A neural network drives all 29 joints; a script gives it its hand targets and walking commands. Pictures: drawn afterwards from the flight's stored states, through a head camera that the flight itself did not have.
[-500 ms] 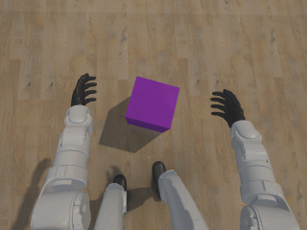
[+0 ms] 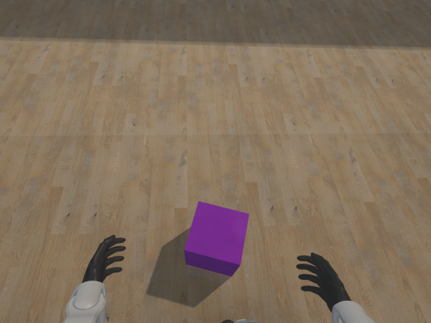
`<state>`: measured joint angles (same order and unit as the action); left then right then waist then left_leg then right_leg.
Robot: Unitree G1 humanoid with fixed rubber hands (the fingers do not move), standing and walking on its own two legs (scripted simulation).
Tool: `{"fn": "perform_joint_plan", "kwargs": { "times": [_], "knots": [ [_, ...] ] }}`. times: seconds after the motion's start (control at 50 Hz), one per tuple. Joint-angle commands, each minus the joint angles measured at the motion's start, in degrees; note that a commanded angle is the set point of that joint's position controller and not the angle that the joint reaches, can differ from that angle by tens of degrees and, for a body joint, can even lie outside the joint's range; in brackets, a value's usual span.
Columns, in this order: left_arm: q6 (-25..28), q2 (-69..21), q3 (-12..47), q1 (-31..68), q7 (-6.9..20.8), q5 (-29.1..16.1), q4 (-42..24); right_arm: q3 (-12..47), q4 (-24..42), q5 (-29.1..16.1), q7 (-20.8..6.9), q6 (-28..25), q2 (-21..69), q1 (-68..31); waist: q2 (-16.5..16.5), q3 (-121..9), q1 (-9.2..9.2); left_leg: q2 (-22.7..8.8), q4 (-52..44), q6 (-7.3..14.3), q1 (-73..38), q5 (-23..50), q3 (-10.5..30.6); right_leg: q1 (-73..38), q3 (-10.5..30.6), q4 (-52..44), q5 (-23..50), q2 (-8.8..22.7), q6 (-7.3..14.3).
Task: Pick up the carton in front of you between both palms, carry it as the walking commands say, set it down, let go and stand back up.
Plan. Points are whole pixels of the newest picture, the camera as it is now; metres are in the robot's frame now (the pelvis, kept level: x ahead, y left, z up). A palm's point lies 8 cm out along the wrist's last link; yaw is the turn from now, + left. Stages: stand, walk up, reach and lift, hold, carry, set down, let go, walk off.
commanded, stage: let go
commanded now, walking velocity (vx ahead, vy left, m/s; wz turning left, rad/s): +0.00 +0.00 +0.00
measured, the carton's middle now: (215, 240) +0.44 -0.08 -0.64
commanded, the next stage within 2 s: stand in 0.64 s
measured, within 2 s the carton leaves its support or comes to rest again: neither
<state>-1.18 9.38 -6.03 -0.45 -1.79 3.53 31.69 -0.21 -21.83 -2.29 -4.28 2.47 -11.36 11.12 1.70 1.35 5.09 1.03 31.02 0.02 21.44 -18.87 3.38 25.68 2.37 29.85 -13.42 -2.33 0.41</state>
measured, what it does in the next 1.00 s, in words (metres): stands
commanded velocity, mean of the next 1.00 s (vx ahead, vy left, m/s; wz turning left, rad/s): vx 0.00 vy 0.00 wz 0.00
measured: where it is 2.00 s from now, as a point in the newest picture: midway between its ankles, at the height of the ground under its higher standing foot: outside the picture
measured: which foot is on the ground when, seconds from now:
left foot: down 0.00-1.00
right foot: down 0.00-1.00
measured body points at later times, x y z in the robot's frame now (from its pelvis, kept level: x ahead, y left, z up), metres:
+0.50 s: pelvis +0.00 +0.02 +0.00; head +0.01 +0.02 +0.45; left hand +0.17 +0.25 -0.07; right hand +0.18 -0.22 -0.06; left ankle -0.04 +0.12 -0.73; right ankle +0.01 -0.11 -0.73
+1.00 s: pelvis +0.02 -0.01 +0.00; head +0.03 -0.04 +0.45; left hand +0.13 +0.29 -0.08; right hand +0.16 -0.30 -0.11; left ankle -0.04 +0.12 -0.73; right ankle +0.01 -0.11 -0.73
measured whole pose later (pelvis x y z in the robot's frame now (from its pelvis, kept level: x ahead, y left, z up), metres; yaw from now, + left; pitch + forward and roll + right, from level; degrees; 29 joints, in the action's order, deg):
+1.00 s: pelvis +0.02 -0.01 +0.00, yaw +2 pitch +0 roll +0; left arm -0.5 18.8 -3.8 -11.9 -0.7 2.3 41.9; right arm -1.9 -39.9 2.4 0.9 0.5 -20.5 12.5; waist -3.4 0.7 -0.4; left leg 0.6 29.1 -0.8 8.9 -20.5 4.9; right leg 13.7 0.4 30.3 -16.8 -2.3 1.7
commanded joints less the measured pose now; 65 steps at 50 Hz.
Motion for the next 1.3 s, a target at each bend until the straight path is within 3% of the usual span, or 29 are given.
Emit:
{"fn": "perform_joint_plan", "kwargs": {
  "times": [0.0,0.14,0.3,0.32,0.34,0.4,0.62,0.64,0.68,0.72,0.76,0.86,0.94,1.1,1.28],
  "knots": [
    [1.0,4.4,0.3,-1.7,0.9,-0.9,-6.7,-2.4,3.9,0.0,0.0,-1.0,-5.9,-0.8,-5.0,-12.7,-2.45,0.9,-6.5,-1.5,-3.8,17.2,-1.0,-19.2,-0.7,-2.5,20.9,-0.3,-2.0],
    [-1.0,5.5,2.5,-9.3,3.1,-3.0,-10.7,-4.0,1.7,1.6,-0.1,0.2,-7.0,1.6,-5.3,-7.4,-3.81,-0.5,-9.2,-2.4,-11.4,25.5,0.3,-20.4,-1.9,-5.3,17.6,-1.7,-1.3],
    [-3.4,6.6,3.7,-10.0,5.0,-4.3,-13.3,-4.9,1.9,3.4,0.1,2.6,-7.4,1.1,-3.2,-1.3,-3.92,-1.0,-10.9,-2.0,-11.3,21.6,0.1,-22.7,-2.4,-5.9,12.9,-1.6,-1.0],
    [-1.6,6.8,3.5,-12.2,3.7,-4.8,-9.6,-5.6,5.4,4.2,1.5,5.2,-9.8,-2.2,-2.8,-4.3,-4.00,-1.4,-8.4,-2.2,-14.3,26.9,0.6,-20.3,-3.0,-3.8,10.6,-3.0,-1.6],
    [-1.4,6.6,3.8,-11.4,3.1,-4.7,-10.4,-4.9,4.1,4.2,1.9,6.0,-9.6,-0.2,-3.8,-3.8,-4.17,-1.4,-7.8,-2.5,-14.2,28.2,0.6,-19.2,-3.0,-3.7,9.6,-2.8,-1.4],
    [-1.7,7.0,4.1,-10.1,2.7,-5.2,-10.7,-4.0,4.4,3.5,2.5,7.1,-8.7,-0.3,-4.1,-2.8,-4.13,-1.5,-7.7,-2.3,-13.5,27.1,0.7,-17.6,-2.8,-3.4,8.5,-2.5,-1.3],
    [-4.3,7.8,2.8,-10.0,3.3,-4.0,-9.8,-3.2,5.7,3.9,3.6,10.4,-7.4,-2.2,-2.7,0.7,-5.33,0.3,-9.2,-0.4,-9.5,13.3,-2.2,-22.5,-2.3,-4.3,8.0,-1.4,-1.1],
    [-2.5,15.3,0.4,-11.6,1.4,-0.2,-2.0,-4.7,-1.5,4.7,5.3,5.5,-13.2,-4.4,-8.8,2.3,-6.53,-1.3,-6.6,-1.4,-3.7,1.8,0.4,-13.9,1.1,-4.9,3.4,3.9,-1.2],
    [-0.8,16.4,0.0,-11.0,0.6,0.5,-0.7,-4.3,-3.6,5.2,5.4,1.5,-12.1,-2.1,-3.5,1.0,-5.48,-1.7,-5.5,-0.6,-6.6,-5.2,1.7,-9.4,3.8,-7.5,-7.7,5.2,0.0],
    [0.3,15.3,0.3,-9.2,0.8,0.2,-0.1,-4.2,-5.7,5.2,5.0,-0.6,-12.2,-1.3,-1.0,0.1,-4.87,-2.0,-4.6,0.2,-8.2,-6.3,2.6,-6.7,5.0,-8.6,-13.1,5.4,0.7],
    [1.0,15.1,0.5,-8.2,1.3,-0.2,0.9,-4.1,-7.4,5.1,4.5,-1.6,-13.1,-1.4,-0.7,-1.3,-4.74,-2.5,-4.5,0.6,-8.9,-2.8,3.1,-7.8,5.1,-7.8,-9.6,5.3,1.0],
    [1.6,16.3,0.3,-9.2,1.3,-0.9,4.1,-3.7,-11.2,5.0,4.9,-2.9,-14.8,-1.0,-0.4,-4.4,-5.08,-3.3,-4.2,0.3,-10.9,9.9,3.9,-13.2,4.3,-4.7,8.6,5.8,0.9],
    [1.5,17.4,0.4,-10.1,0.9,-1.3,6.6,-3.3,-13.9,4.7,5.4,-3.0,-15.7,-0.4,-0.6,-5.4,-5.38,-3.8,-4.0,0.1,-12.1,16.2,3.8,-16.1,3.8,-3.7,16.3,6.2,1.0],
    [1.4,18.5,0.6,-9.3,0.5,-1.6,10.0,-2.6,-17.3,4.3,6.1,-3.1,-16.8,-0.3,-1.6,-5.1,-5.48,-4.5,-4.5,0.0,-12.9,20.5,3.9,-18.8,3.8,-4.0,21.0,6.8,1.1],
    [1.5,18.6,0.9,-7.7,0.7,-1.8,13.4,-2.1,-20.1,4.2,6.3,-3.4,-17.4,-1.4,-2.3,-4.0,-5.71,-5.1,-6.6,0.2,-13.0,20.2,4.5,-19.9,3.6,-5.5,19.0,7.0,1.2]
  ]
}}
